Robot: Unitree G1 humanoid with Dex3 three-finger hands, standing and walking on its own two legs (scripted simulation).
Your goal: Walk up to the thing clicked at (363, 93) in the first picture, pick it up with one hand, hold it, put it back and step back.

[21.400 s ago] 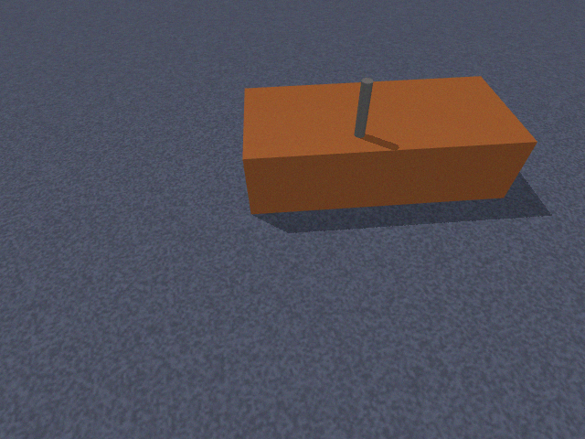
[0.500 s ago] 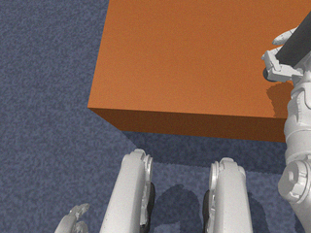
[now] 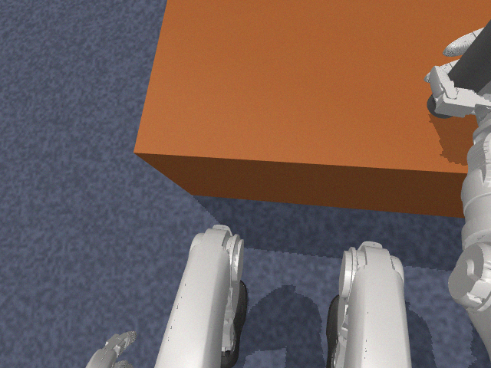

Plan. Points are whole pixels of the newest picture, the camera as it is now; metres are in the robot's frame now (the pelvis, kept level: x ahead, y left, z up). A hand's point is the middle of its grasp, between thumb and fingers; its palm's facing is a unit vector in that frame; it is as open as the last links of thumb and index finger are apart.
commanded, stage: lower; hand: right
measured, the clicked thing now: out of the picture +0.53 -0.23 +0.06
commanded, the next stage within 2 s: loosen in 0.54 s
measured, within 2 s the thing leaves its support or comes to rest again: rests again in 0.28 s
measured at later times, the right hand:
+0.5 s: hand (445, 84) +0.54 -0.21 -0.02, palm faces +0.12 +0.99 -0.01, open 5.8 cm
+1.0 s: hand (443, 86) +0.54 -0.21 -0.02, palm faces +0.11 +0.99 -0.01, open 7.3 cm
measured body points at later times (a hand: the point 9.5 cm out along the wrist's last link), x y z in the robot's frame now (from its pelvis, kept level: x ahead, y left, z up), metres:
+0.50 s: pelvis +0.00 +0.00 -0.02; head +0.22 -0.04 +0.37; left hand +0.07 +0.28 -0.13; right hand +0.53 -0.27 -0.01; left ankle +0.09 +0.13 -0.38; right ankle +0.08 -0.14 -0.38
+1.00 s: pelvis +0.00 +0.00 -0.03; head +0.22 -0.04 +0.36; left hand +0.07 +0.28 -0.14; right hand +0.53 -0.27 -0.02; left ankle +0.09 +0.13 -0.38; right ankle +0.08 -0.13 -0.38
